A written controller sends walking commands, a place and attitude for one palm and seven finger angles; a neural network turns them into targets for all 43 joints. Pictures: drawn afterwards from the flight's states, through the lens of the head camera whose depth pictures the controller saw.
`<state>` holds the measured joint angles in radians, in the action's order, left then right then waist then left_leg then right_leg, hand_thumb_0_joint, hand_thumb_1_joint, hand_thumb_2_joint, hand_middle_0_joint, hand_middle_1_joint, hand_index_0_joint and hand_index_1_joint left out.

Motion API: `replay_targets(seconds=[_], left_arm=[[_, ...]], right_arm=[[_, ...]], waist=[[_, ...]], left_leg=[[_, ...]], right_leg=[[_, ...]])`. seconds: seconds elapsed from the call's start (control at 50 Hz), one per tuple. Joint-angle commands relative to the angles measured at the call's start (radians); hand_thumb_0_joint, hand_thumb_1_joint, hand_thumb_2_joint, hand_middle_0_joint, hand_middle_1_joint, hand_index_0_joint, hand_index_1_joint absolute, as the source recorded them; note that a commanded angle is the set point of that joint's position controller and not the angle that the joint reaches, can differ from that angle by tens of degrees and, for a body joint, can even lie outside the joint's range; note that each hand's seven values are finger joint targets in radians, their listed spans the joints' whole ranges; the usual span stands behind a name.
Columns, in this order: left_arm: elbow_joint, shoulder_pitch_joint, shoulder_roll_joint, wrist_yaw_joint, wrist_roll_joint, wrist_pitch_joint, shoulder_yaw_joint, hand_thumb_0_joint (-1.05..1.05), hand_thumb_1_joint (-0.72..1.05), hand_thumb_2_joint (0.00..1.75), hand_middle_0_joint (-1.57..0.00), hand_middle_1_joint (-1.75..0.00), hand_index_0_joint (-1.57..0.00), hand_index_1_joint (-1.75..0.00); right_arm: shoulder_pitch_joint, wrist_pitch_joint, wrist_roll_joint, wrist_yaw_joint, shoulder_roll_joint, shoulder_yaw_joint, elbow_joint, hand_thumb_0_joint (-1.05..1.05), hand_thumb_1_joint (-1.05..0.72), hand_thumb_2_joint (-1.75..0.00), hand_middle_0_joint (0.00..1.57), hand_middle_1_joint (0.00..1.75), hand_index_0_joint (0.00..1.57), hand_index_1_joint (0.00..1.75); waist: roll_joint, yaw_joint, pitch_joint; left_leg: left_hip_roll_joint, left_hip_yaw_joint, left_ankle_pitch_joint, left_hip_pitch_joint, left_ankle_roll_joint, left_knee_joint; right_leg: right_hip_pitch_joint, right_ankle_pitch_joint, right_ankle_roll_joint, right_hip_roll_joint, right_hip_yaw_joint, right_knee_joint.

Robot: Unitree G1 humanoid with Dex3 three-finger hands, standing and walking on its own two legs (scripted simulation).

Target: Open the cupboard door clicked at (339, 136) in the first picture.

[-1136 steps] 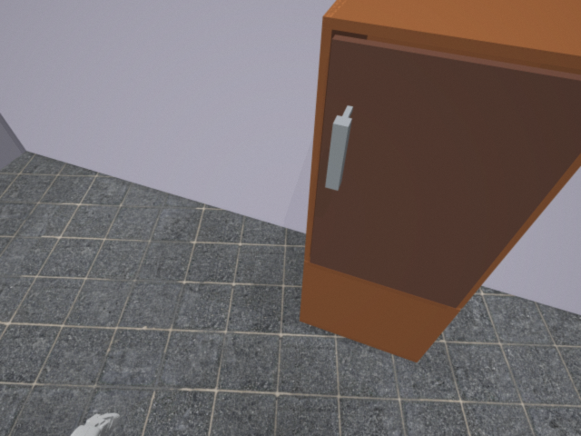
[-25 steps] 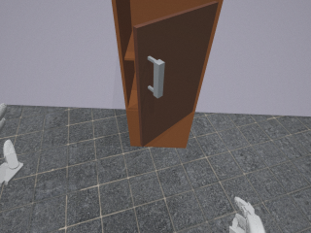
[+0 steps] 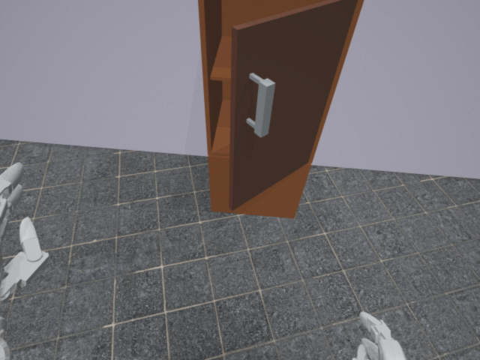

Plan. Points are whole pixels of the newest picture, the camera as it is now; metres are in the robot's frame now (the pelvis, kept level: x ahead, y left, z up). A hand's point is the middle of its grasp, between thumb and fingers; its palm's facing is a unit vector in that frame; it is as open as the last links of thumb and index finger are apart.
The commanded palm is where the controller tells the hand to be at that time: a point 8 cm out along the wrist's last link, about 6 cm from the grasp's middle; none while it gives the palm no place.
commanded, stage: stop stepping back and stand still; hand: left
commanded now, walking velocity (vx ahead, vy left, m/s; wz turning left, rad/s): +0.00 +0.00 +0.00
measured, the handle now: (257, 105) +0.64 +0.00 +0.08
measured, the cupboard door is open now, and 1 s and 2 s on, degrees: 43 43 43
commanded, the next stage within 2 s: let the arm hang, fingers relaxed in 0.08 s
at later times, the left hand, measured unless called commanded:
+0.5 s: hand out of the picture +0.05 +0.17 -0.18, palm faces -0.02 -0.98 -0.18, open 7.2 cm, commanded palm none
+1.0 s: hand out of the picture +0.00 +0.20 -0.17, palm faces +0.05 -0.96 -0.28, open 7.3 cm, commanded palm none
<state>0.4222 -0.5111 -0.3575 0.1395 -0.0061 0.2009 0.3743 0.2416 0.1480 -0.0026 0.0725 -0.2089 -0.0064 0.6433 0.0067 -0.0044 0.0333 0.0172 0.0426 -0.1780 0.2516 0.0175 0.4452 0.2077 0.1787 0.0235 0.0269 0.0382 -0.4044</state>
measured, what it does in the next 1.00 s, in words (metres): stands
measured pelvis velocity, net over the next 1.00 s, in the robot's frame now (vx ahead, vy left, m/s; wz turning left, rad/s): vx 0.00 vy -0.02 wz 0.04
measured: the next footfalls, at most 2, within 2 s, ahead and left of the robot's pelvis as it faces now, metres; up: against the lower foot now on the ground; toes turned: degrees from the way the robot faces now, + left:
none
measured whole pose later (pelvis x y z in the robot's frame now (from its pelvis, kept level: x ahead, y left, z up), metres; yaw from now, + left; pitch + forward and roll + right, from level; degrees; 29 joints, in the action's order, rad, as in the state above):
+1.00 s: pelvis +0.00 -0.02 +0.00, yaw +2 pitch -2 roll +0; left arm -1.13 -0.25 -0.23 0.01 0.02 -0.01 0.02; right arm 0.23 -0.01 -0.02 0.01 -0.20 0.01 1.12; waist -0.03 0.00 0.04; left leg 0.00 0.00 -0.17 0.24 0.00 0.43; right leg 0.22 0.22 0.00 0.04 0.08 -0.46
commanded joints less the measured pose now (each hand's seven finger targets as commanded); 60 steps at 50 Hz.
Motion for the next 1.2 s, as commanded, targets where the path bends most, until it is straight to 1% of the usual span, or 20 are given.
replay_targets(seconds=[0.0,0.14,0.16,0.18,0.22,0.26,0.28,0.32,0.34,0.38,0.42,0.44,0.46,0.52,0.54,0.68,0.84,0.92,1.0,1.18], left_arm=[[0.239,0.003,-0.215,0.028,-0.009,0.087,0.162,0.0,0.9,0.9,-0.2,-0.3,-0.2,-0.3],[0.191,-0.044,-0.192,0.016,-0.026,0.088,0.151,0.0,0.9,0.9,-0.2,-0.3,-0.2,-0.3],[-0.574,0.072,-0.016,-0.106,0.029,-0.045,-0.311,0.0,0.9,0.9,-0.2,-0.3,-0.2,-0.3],[-0.603,0.099,-0.031,-0.131,0.039,-0.153,-0.247,0.0,0.9,0.9,-0.2,-0.3,-0.2,-0.3],[-0.625,0.112,-0.028,-0.136,0.04,-0.187,-0.246,0.0,0.9,0.9,-0.2,-0.3,-0.2,-0.3],[-0.728,0.152,-0.064,-0.137,0.047,-0.181,-0.258,0.0,0.9,0.9,-0.2,-0.3,-0.2,-0.3],[-0.786,0.174,-0.078,-0.139,0.049,-0.179,-0.262,0.0,0.9,0.9,-0.2,-0.3,-0.2,-0.3],[-0.903,0.249,-0.106,-0.137,0.049,-0.18,-0.272,0.0,0.9,0.9,-0.2,-0.3,-0.2,-0.3],[-0.96,0.283,-0.101,-0.135,0.045,-0.186,-0.284,0.0,0.9,0.9,-0.2,-0.3,-0.2,-0.3],[-1.055,0.315,-0.074,-0.128,0.036,-0.2,-0.312,0.0,0.9,0.9,-0.2,-0.3,-0.2,-0.3],[-1.149,0.287,-0.045,-0.126,0.03,-0.205,-0.33,0.0,0.9,0.9,-0.2,-0.3,-0.2,-0.3],[-1.194,0.265,-0.039,-0.124,0.028,-0.206,-0.333,0.0,0.9,0.9,-0.2,-0.3,-0.2,-0.3],[-1.233,0.244,-0.044,-0.123,0.029,-0.204,-0.331,0.0,0.9,0.9,-0.2,-0.3,-0.2,-0.3],[-1.332,0.212,-0.005,-0.121,0.023,-0.201,-0.326,0.0,0.9,0.9,-0.2,-0.3,-0.2,-0.3],[-1.358,0.211,-0.01,-0.122,0.022,-0.199,-0.327,0.0,0.9,0.9,-0.2,-0.3,-0.2,-0.3],[-1.466,0.222,-0.011,-0.124,0.02,-0.196,-0.328,0.0,0.9,0.9,-0.2,-0.3,-0.2,-0.3],[-1.511,0.227,-0.006,-0.12,0.02,-0.194,-0.327,0.0,0.9,0.9,-0.2,-0.3,-0.2,-0.3],[-1.514,0.239,-0.006,-0.118,0.02,-0.192,-0.326,0.0,0.9,0.9,-0.2,-0.3,-0.2,-0.3],[-1.515,0.251,-0.002,-0.116,0.018,-0.187,-0.326,0.0,0.9,0.9,-0.2,-0.3,-0.2,-0.3],[-1.515,0.286,-0.005,-0.116,0.018,-0.181,-0.323,0.0,0.9,0.9,-0.2,-0.3,-0.2,-0.3]], right_arm=[[-0.114,0.061,0.0,0.012,-0.111,0.042,-0.173,0.0,-0.9,-0.9,0.2,0.3,0.2,0.3],[-0.106,0.058,0.005,0.006,-0.12,0.051,-0.162,0.0,-0.9,-0.9,0.2,0.3,0.2,0.3],[-0.164,0.113,0.013,-0.079,-0.237,0.086,0.117,0.0,-0.9,-0.9,0.2,0.3,0.2,0.3],[-0.082,0.008,0.006,-0.087,-0.261,0.096,0.13,0.0,-0.9,-0.9,0.2,0.3,0.2,0.3],[-0.086,-0.041,-0.002,-0.079,-0.248,0.087,0.103,0.0,-0.9,-0.9,0.2,0.3,0.2,0.3],[-0.11,-0.066,-0.012,-0.08,-0.252,0.072,0.108,0.0,-0.9,-0.9,0.2,0.3,0.2,0.3],[-0.116,-0.075,-0.016,-0.081,-0.251,0.069,0.124,0.0,-0.9,-0.9,0.2,0.3,0.2,0.3],[-0.089,-0.098,-0.015,-0.083,-0.231,0.064,0.151,0.0,-0.9,-0.9,0.2,0.3,0.2,0.3],[-0.077,-0.11,-0.018,-0.082,-0.215,0.059,0.171,0.0,-0.9,-0.9,0.2,0.3,0.2,0.3],[-0.068,-0.128,-0.024,-0.082,-0.184,0.047,0.204,0.0,-0.9,-0.9,0.2,0.3,0.2,0.3],[-0.084,-0.137,-0.027,-0.078,-0.166,0.033,0.229,0.0,-0.9,-0.9,0.2,0.3,0.2,0.3],[-0.089,-0.139,-0.027,-0.076,-0.164,0.031,0.242,0.0,-0.9,-0.9,0.2,0.3,0.2,0.3],[-0.087,-0.142,-0.024,-0.073,-0.171,0.032,0.25,0.0,-0.9,-0.9,0.2,0.3,0.2,0.3],[-0.054,-0.148,-0.024,-0.064,-0.141,0.033,0.296,0.0,-0.9,-0.9,0.2,0.3,0.2,0.3],[-0.039,-0.149,-0.022,-0.062,-0.138,0.033,0.312,0.0,-0.9,-0.9,0.2,0.3,0.2,0.3],[0.031,-0.156,-0.017,-0.055,-0.141,0.046,0.386,0.0,-0.9,-0.9,0.2,0.3,0.2,0.3],[0.043,-0.152,-0.019,-0.053,-0.128,0.046,0.433,0.0,-0.9,-0.9,0.2,0.3,0.2,0.3],[0.032,-0.148,-0.02,-0.054,-0.119,0.042,0.446,0.0,-0.9,-0.9,0.2,0.3,0.2,0.3],[0.011,-0.141,-0.019,-0.053,-0.116,0.038,0.454,0.0,-0.9,-0.9,0.2,0.3,0.2,0.3],[-0.018,-0.136,-0.019,-0.051,-0.122,0.037,0.458,0.0,-0.9,-0.9,0.2,0.3,0.2,0.3]], waist=[[-0.115,-0.005,-0.078],[-0.062,0.001,-0.088],[-0.072,0.057,-0.022],[-0.084,0.042,-0.067],[-0.089,0.027,-0.077],[0.047,0.009,-0.101],[0.123,0.006,-0.109],[0.26,0.026,-0.134],[0.257,0.035,-0.126],[0.073,0.042,-0.095],[-0.095,0.022,-0.061],[-0.15,0.01,-0.055],[-0.161,-0.001,-0.057],[-0.184,0.0,-0.063],[-0.184,0.004,-0.061],[-0.026,0.014,0.016],[0.035,0.013,0.038],[0.025,0.011,0.038],[-0.022,0.006,0.025],[-0.028,0.005,0.009]], left_leg=[[0.04,-0.087,-0.174,0.085,0.001,-0.162],[0.035,-0.068,-0.026,0.034,-0.012,-0.114],[0.074,-0.106,0.164,0.073,-0.013,0.033],[0.101,-0.127,0.234,0.046,-0.004,0.003],[0.145,-0.179,0.144,0.131,0.045,-0.036],[0.122,-0.197,0.098,0.137,0.054,-0.032],[0.097,-0.178,0.069,0.115,0.047,0.002],[0.034,-0.118,0.038,0.033,0.026,0.086],[0.014,-0.098,0.03,-0.002,0.017,0.109],[0.021,-0.09,0.037,-0.031,0.008,0.088],[0.054,-0.137,0.015,0.028,0.012,-0.014],[0.062,-0.151,-0.027,0.064,0.013,-0.048],[0.064,-0.159,-0.054,0.081,0.015,-0.061],[0.054,-0.15,-0.107,0.071,0.007,-0.068],[0.054,-0.147,-0.114,0.063,0.006,-0.071],[0.057,-0.145,-0.158,0.028,0.011,-0.089],[0.058,-0.131,-0.11,0.002,0.013,-0.096],[0.062,-0.131,-0.07,-0.001,0.012,-0.106],[0.069,-0.134,0.007,-0.011,0.009,-0.113],[0.069,-0.124,0.077,-0.031,0.0,-0.114]], right_leg=[[-0.104,0.055,-0.011,-0.014,-0.047,0.052],[-0.075,-0.02,-0.012,-0.006,-0.051,0.065],[0.108,-0.053,-0.033,0.05,-0.003,-0.053],[0.106,-0.029,-0.042,0.074,-0.051,-0.047],[0.08,0.111,-0.04,0.029,-0.023,-0.147],[0.025,0.092,-0.055,0.028,-0.048,-0.135],[0.031,0.075,-0.063,0.055,-0.065,-0.092],[0.081,0.068,-0.098,0.13,-0.129,-0.009],[0.113,0.078,-0.11,0.15,-0.134,0.013],[0.148,0.114,-0.105,0.14,-0.122,-0.001],[0.096,0.144,-0.071,0.088,-0.093,-0.029],[0.053,0.145,-0.062,0.075,-0.082,-0.035],[0.02,0.142,-0.06,0.07,-0.076,-0.026],[-0.001,0.144,-0.069,0.076,-0.074,0.004],[0.0,0.148,-0.072,0.078,-0.076,0.014],[0.063,0.238,-0.079,0.088,-0.068,0.083],[0.074,0.238,-0.076,0.091,-0.072,0.094],[0.057,0.202,-0.073,0.09,-0.07,0.084],[0.021,0.12,-0.069,0.091,-0.063,0.068],[-0.028,0.042,-0.065,0.096,-0.06,0.079]])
